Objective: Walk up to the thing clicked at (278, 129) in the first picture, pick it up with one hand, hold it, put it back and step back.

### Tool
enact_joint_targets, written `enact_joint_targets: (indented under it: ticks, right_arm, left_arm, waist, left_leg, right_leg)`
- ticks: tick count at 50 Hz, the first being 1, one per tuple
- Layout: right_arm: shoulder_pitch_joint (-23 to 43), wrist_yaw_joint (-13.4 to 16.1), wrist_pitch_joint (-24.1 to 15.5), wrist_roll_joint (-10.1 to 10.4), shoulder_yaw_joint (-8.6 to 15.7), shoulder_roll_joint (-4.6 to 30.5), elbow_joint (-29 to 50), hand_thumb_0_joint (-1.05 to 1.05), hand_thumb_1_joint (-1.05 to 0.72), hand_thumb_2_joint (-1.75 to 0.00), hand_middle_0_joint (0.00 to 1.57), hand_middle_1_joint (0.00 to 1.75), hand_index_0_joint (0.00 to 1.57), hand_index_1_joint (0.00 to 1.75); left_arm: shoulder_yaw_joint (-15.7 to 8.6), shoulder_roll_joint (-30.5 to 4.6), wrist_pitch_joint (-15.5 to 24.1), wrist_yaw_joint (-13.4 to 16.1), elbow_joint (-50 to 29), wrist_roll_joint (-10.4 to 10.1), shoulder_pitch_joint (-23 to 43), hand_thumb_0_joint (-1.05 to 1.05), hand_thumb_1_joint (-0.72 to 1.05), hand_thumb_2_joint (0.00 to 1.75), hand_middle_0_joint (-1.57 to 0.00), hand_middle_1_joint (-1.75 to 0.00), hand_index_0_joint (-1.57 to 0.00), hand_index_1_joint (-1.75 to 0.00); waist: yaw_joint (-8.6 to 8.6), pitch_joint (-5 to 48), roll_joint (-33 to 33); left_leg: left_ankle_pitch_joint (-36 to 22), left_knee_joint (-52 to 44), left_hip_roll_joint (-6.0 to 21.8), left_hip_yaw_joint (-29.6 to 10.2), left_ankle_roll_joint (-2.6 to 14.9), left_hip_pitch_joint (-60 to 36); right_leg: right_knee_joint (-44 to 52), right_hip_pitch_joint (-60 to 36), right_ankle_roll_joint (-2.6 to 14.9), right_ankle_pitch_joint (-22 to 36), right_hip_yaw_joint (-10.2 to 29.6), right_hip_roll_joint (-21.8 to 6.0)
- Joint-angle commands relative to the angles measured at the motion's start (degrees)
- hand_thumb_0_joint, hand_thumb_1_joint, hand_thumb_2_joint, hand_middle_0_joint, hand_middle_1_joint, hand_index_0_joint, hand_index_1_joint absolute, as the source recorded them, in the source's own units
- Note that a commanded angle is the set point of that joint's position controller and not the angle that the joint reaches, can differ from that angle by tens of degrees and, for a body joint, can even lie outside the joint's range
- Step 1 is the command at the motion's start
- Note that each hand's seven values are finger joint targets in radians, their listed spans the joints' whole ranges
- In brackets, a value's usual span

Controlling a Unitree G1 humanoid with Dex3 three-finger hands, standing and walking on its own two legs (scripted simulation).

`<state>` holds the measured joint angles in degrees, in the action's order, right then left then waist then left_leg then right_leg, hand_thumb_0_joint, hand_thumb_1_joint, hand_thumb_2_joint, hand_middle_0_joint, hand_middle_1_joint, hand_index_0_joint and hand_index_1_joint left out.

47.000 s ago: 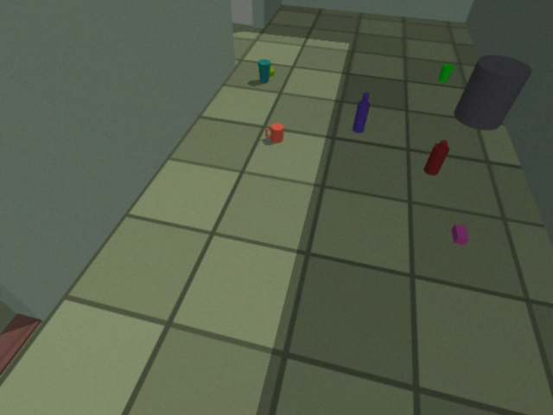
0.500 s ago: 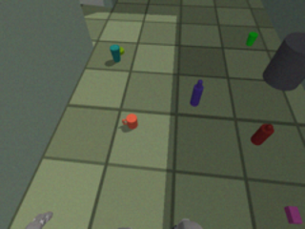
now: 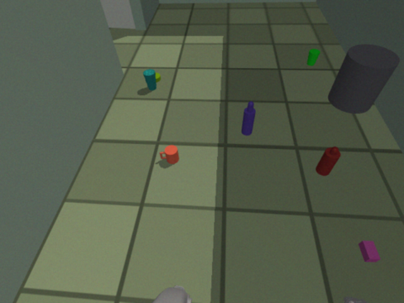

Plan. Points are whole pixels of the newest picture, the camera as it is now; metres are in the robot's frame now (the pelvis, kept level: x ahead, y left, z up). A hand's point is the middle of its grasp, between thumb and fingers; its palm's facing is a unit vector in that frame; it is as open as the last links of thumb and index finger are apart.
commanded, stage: step back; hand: left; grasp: from above
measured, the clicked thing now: (169, 154) +1.04 +0.27 -0.72
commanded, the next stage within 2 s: stand in 1.04 s
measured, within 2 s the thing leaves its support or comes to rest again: neither
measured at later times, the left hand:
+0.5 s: hand out of the picture +0.02 +0.27 -0.14, palm faces +0.06 -0.92 -0.38, open 7.4 cm
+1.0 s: hand out of the picture +0.08 +0.29 -0.15, palm faces +0.06 -0.93 -0.36, open 7.4 cm
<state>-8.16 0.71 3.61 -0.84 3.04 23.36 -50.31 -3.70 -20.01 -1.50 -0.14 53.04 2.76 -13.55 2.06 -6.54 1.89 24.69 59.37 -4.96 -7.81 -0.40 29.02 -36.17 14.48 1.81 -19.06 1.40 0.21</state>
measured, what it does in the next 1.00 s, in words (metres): steps on the spot: left foot, then left foot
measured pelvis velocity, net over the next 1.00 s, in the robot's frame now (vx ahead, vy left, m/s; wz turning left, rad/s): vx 0.02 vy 0.03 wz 0.06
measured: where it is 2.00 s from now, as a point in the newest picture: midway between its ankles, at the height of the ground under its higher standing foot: outside the picture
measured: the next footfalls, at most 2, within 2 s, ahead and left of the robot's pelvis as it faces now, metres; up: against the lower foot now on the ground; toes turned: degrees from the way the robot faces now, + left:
left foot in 0.18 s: +0.00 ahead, +0.14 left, +0.00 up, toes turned +2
left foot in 0.72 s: +0.09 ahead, +0.16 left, +0.00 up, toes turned +6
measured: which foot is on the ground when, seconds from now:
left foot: up 0.00-0.16, down 0.18-0.46, up 0.48-0.70, down 0.72-1.00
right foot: down 0.00-1.00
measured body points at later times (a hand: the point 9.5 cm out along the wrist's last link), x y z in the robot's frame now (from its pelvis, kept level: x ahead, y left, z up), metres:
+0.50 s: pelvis -0.02 +0.00 +0.00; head -0.02 +0.00 +0.45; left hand +0.02 +0.32 -0.12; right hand +0.05 -0.31 -0.13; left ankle -0.04 +0.13 -0.72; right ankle +0.01 -0.11 -0.73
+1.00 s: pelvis +0.02 +0.03 +0.00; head +0.04 +0.03 +0.45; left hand +0.08 +0.34 -0.12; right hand +0.16 -0.25 -0.12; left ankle +0.05 +0.15 -0.73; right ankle +0.01 -0.11 -0.73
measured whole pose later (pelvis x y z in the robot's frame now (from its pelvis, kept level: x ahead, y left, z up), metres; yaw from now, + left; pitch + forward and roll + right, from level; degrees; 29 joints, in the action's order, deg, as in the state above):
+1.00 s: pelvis +0.02 +0.03 +0.00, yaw +3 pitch -2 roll -1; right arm -3.3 -0.1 -0.6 -0.9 0.9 18.5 -59.4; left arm -1.7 -21.3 0.7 -0.2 60.1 0.7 -8.0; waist 0.9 -4.4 0.1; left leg 14.0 32.0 2.5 1.9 -0.5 16.0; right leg -30.6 10.1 -0.9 -18.5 0.0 -0.6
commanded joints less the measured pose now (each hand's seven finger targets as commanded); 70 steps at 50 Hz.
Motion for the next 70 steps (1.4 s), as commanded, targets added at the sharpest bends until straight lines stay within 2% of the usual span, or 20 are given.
enact_joint_targets:
  ticks: [1,4,8,9,10,11,13,18,21,22,23,24,25,29,34,36,38,45,59,70]
  right_arm:
    - [-1.62,-0.09,-2.46,-0.48,2.48,10.06,1.96,0.00,-0.90,-0.90,0.20,0.30,0.20,0.30]
    - [1.47,-0.86,-3.31,-1.18,2.28,9.10,2.34,0.00,-0.90,-0.90,0.20,0.30,0.20,0.30]
    - [-5.56,-1.13,-4.73,-1.03,3.21,8.61,-2.25,0.00,-0.90,-0.90,0.20,0.30,0.20,0.30]
    - [-6.99,-0.92,-5.11,-1.44,4.00,9.84,-3.11,0.00,-0.90,-0.90,0.20,0.30,0.20,0.30]
    - [-6.64,-0.83,-5.40,-1.72,4.57,14.05,-2.50,0.00,-0.90,-0.90,0.20,0.30,0.20,0.30]
    - [-6.16,-1.03,-5.38,-1.32,5.14,17.73,-2.15,0.00,-0.90,-0.90,0.20,0.30,0.20,0.30]
    - [-1.79,-0.68,-6.48,-1.64,3.63,13.43,-1.25,0.00,-0.90,-0.90,0.20,0.30,0.20,0.30]
    - [-2.68,-1.23,-5.63,-1.87,4.07,13.48,-1.48,0.00,-0.90,-0.90,0.20,0.30,0.20,0.30]
    - [-0.99,-1.35,-4.38,-0.71,2.93,10.18,-0.84,0.00,-0.90,-0.90,0.20,0.30,0.20,0.30]
    - [-1.39,-1.21,-4.45,-0.36,1.94,7.35,0.06,0.00,-0.90,-0.90,0.20,0.30,0.20,0.30]
    - [0.28,-0.97,-4.58,-0.29,1.42,5.35,1.18,0.00,-0.90,-0.90,0.20,0.30,0.20,0.30]
    - [0.73,-0.25,-4.58,-0.84,2.68,9.57,0.57,0.00,-0.90,-0.90,0.20,0.30,0.20,0.30]
    - [-1.87,-0.34,-4.86,-0.51,3.09,10.89,-0.44,0.00,-0.90,-0.90,0.20,0.30,0.20,0.30]
    - [-5.81,-1.19,-5.62,-0.53,2.63,8.40,-2.88,0.00,-0.90,-0.90,0.20,0.30,0.20,0.30]
    - [-5.33,-0.69,-5.91,-0.73,2.45,6.58,-4.23,0.00,-0.90,-0.90,0.20,0.30,0.20,0.30]
    - [-4.96,0.12,-6.38,-1.39,3.10,10.11,-4.14,0.00,-0.90,-0.90,0.20,0.30,0.20,0.30]
    - [1.58,0.01,-6.14,-0.50,3.37,14.89,-2.33,0.00,-0.90,-0.90,0.20,0.30,0.20,0.30]
    - [5.27,0.14,-5.49,0.41,1.09,8.84,-4.80,0.00,-0.90,-0.90,0.20,0.30,0.20,0.30]
    - [8.16,-0.76,-6.01,0.55,-0.20,8.30,-9.92,0.00,-0.90,-0.90,0.20,0.30,0.20,0.30]
    - [7.95,-0.97,-5.83,0.44,-0.41,8.34,-11.57,0.00,-0.90,-0.90,0.20,0.30,0.20,0.30]
  left_arm:
    - [-4.60,-16.07,3.13,1.22,-6.20,0.19,4.19,0.00,0.90,0.90,-0.20,-0.30,-0.20,-0.30]
    - [-5.07,-17.18,3.12,0.86,-5.05,0.42,1.11,0.00,0.90,0.90,-0.20,-0.30,-0.20,-0.30]
    - [-3.64,-16.45,2.00,0.18,-5.09,-0.26,3.57,0.00,0.90,0.90,-0.20,-0.30,-0.20,-0.30]
    - [-2.67,-13.98,1.84,0.07,-5.07,-0.27,2.39,0.00,0.90,0.90,-0.20,-0.30,-0.20,-0.30]
    - [-1.57,-10.94,2.14,-0.23,-5.47,-1.35,4.21,0.00,0.90,0.90,-0.20,-0.30,-0.20,-0.30]
    - [-3.07,-14.70,2.20,0.03,-4.73,-1.41,7.54,0.00,0.90,0.90,-0.20,-0.30,-0.20,-0.30]
    - [-2.77,-13.55,2.63,-0.47,-4.13,-1.68,5.91,0.00,0.90,0.90,-0.20,-0.30,-0.20,-0.30]
    - [-3.13,-13.06,3.69,-1.00,-1.64,-1.23,3.01,0.00,0.90,0.90,-0.20,-0.30,-0.20,-0.30]
    - [-3.26,-12.05,4.58,0.06,0.79,-0.68,-1.75,0.00,0.90,0.90,-0.20,-0.30,-0.20,-0.30]
    - [-4.05,-14.16,4.97,0.59,1.11,-0.03,-3.37,0.00,0.90,0.90,-0.20,-0.30,-0.20,-0.30]
    - [-5.04,-19.62,5.22,0.89,1.12,0.10,-4.82,0.00,0.90,0.90,-0.20,-0.30,-0.20,-0.30]
    - [-5.49,-21.95,5.26,0.70,-0.52,0.00,-1.80,0.00,0.90,0.90,-0.20,-0.30,-0.20,-0.30]
    - [-5.23,-19.90,5.48,0.62,-1.56,-0.79,0.09,0.00,0.90,0.90,-0.20,-0.30,-0.20,-0.30]
    - [-3.78,-16.32,6.00,0.65,-1.86,-1.00,3.70,0.00,0.90,0.90,-0.20,-0.30,-0.20,-0.30]
    - [-1.95,-14.88,4.32,0.58,-2.21,-2.06,5.55,0.00,0.90,0.90,-0.20,-0.30,-0.20,-0.30]
    - [-0.64,-11.15,3.67,0.62,-2.86,-2.53,4.23,0.00,0.90,0.90,-0.20,-0.30,-0.20,-0.30]
    - [-1.20,-12.91,2.19,0.95,-0.03,-3.09,2.93,0.00,0.90,0.90,-0.20,-0.30,-0.20,-0.30]
    - [-1.05,-14.62,3.64,0.84,2.96,-2.27,5.20,0.00,0.90,0.90,-0.20,-0.30,-0.20,-0.30]
    - [1.23,-12.29,4.03,0.76,7.38,-2.60,9.96,0.00,0.90,0.90,-0.20,-0.30,-0.20,-0.30]
    - [1.22,-12.56,4.02,0.41,8.72,-2.28,11.05,0.00,0.90,0.90,-0.20,-0.30,-0.20,-0.30]
  waist:
    - [0.37,3.99,-9.16]
    - [2.85,3.32,-12.24]
    - [-1.34,4.04,-9.88]
    - [-2.40,4.86,-5.51]
    - [-3.43,5.02,5.43]
    - [-4.70,2.21,6.36]
    - [-2.14,-0.51,1.32]
    - [-3.31,1.86,8.35]
    - [0.68,3.91,4.20]
    - [1.40,5.28,-2.18]
    - [2.77,4.44,-13.58]
    - [2.51,-0.12,-9.46]
    - [0.87,-1.49,-4.91]
    - [-1.04,2.67,-7.81]
    - [-2.77,7.23,-8.24]
    - [-2.33,10.70,0.48]
    - [-1.06,9.76,5.00]
    - [-1.55,10.65,0.37]
    - [-2.13,10.48,-1.73]
    - [-2.16,7.72,-1.75]
  left_leg:
    - [-0.44,-2.16,1.83,0.37,-1.08,1.03]
    - [5.52,-16.56,3.89,3.44,-0.95,-1.34]
    - [-4.49,-37.31,2.47,8.96,1.57,-21.79]
    - [-2.97,-39.10,4.75,3.74,2.81,-27.91]
    - [14.77,-43.99,15.83,-17.05,7.39,-27.86]
    - [29.25,-49.49,24.33,-25.96,13.82,-15.24]
    - [16.62,-47.59,20.73,-19.20,12.38,-14.63]
    - [7.39,-43.20,16.50,-8.44,10.38,-13.86]
    - [0.02,-31.49,12.56,-1.16,6.25,-6.84]
    - [0.60,-23.48,9.59,1.07,4.21,0.36]
    - [7.49,-10.40,1.47,5.26,1.95,9.39]
    - [9.65,-3.98,4.70,0.33,1.15,6.09]
    - [6.69,-1.79,5.71,-1.29,1.40,5.88]
    - [0.76,-10.33,7.25,2.93,0.51,-2.70]
    - [-15.14,-32.09,4.55,10.99,0.43,-19.28]
    - [-25.91,-35.24,13.72,0.10,3.41,-24.07]
    - [-15.70,-39.38,23.86,-11.63,13.07,-12.34]
    - [-22.53,-32.27,13.05,2.98,3.08,-16.78]
    - [-32.35,-38.39,13.51,3.50,1.89,-25.51]
    - [-20.78,-42.72,13.02,3.60,0.93,-23.20]
  right_leg:
    - [16.05,-2.31,7.20,-11.33,12.87,-11.11]
    - [18.34,-4.84,8.64,-21.35,16.48,-14.26]
    - [13.80,5.34,5.80,-15.14,9.56,-11.39]
    - [8.96,10.81,4.17,-13.95,6.62,-8.96]
    - [1.18,19.58,-0.76,-13.16,1.05,-2.62]
    - [-11.23,15.08,-1.04,-13.57,-1.81,-0.76]
    - [-13.92,14.15,-0.44,-7.84,3.70,-2.39]
    - [-1.81,4.64,-1.24,-6.79,-2.77,-0.45]
    - [13.32,-11.15,0.09,2.03,-4.60,2.05]
    - [15.42,-17.36,1.67,-2.10,4.96,-2.72]
    - [23.28,-16.36,7.46,-16.10,27.30,-16.68]
    - [24.79,-5.86,13.65,-18.41,33.99,-25.41]
    - [24.03,-5.29,14.25,-14.71,30.11,-24.00]
    - [18.25,-3.23,9.36,6.32,11.42,-15.24]
    - [5.01,1.27,5.02,24.82,2.47,-10.70]
    - [-1.68,4.34,1.05,17.52,0.51,-6.09]
    - [-6.24,-1.91,-0.76,-8.95,-1.11,-1.24]
    - [7.84,-5.37,1.01,16.94,4.55,-6.11]
    - [16.86,-8.62,-1.37,21.68,3.12,-7.30]
    - [21.36,-8.21,-1.16,12.39,3.66,-7.65]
